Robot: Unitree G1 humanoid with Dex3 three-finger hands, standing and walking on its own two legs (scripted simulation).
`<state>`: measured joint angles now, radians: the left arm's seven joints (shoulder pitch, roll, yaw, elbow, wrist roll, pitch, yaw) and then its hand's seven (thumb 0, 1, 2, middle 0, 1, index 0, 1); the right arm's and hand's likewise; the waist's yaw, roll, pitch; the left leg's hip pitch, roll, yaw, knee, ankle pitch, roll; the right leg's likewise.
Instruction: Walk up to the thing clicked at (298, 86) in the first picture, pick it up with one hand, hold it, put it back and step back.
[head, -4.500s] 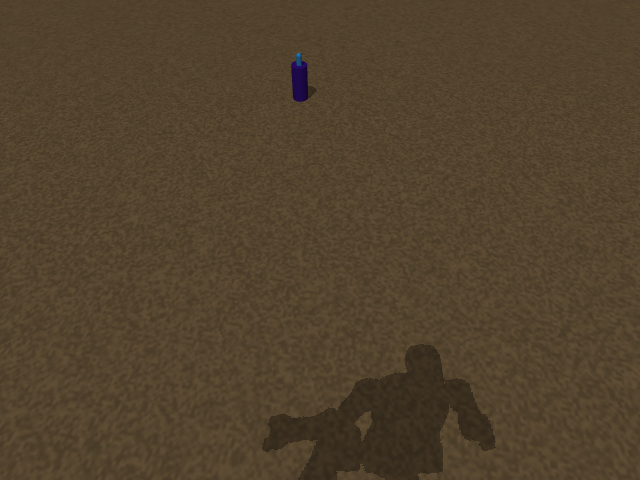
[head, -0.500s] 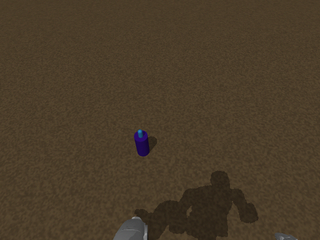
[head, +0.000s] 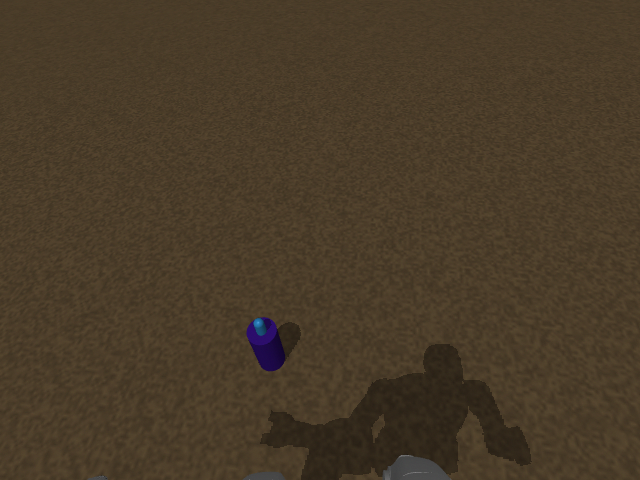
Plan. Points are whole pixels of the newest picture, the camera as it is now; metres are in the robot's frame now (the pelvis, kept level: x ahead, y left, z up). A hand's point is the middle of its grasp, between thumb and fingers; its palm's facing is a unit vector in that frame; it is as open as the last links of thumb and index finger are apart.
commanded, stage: walk up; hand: left
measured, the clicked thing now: (265, 341) +0.56 +0.22 -0.62
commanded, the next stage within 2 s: stand in 1.98 s
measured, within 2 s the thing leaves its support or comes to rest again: neither
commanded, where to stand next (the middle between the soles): +0.22 +0.02 m, yaw -1 degrees
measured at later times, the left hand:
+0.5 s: hand (113, 467) +0.16 +0.32 -0.15, palm faces -0.04 -0.93 -0.37, open 7.4 cm
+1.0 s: hand (153, 382) +0.27 +0.29 -0.13, palm faces -0.04 -0.94 -0.34, open 7.4 cm
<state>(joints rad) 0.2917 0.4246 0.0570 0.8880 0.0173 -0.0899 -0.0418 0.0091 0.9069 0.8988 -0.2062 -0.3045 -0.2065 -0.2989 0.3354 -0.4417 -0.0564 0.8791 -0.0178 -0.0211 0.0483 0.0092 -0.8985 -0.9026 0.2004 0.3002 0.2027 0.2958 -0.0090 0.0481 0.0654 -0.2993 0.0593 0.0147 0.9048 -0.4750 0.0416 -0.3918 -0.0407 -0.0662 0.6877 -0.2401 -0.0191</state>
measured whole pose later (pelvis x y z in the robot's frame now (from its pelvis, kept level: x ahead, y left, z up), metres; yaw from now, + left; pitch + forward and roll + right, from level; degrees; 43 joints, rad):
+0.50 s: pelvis +0.12 +0.05 +0.01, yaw +0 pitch -3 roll -1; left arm 0.30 0.43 0.01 0.91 0.00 -0.03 0.00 0.01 0.91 0.90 -0.21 -0.30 -0.21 -0.30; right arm 0.21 -0.38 -0.04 0.86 -0.01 -0.04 0.04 0.01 -0.90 -0.90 0.20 0.30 0.20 0.30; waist 0.02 -0.04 0.10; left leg -0.36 0.04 0.07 0.64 -0.23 0.03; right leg -0.42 -0.04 -0.01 1.01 -0.47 -0.03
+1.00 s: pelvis +0.17 +0.04 +0.02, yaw -1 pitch -2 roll +0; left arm 0.09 0.35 -0.01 1.07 -0.01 -0.02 -0.01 0.01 0.91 0.90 -0.21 -0.30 -0.21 -0.30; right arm 0.12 -0.35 0.02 1.10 0.00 -0.02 0.02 0.01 -0.90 -0.90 0.20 0.30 0.20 0.30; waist 0.00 0.01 0.07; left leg -0.23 0.03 0.06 0.50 -0.23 0.00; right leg -0.24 -0.03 -0.04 0.51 -0.23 0.01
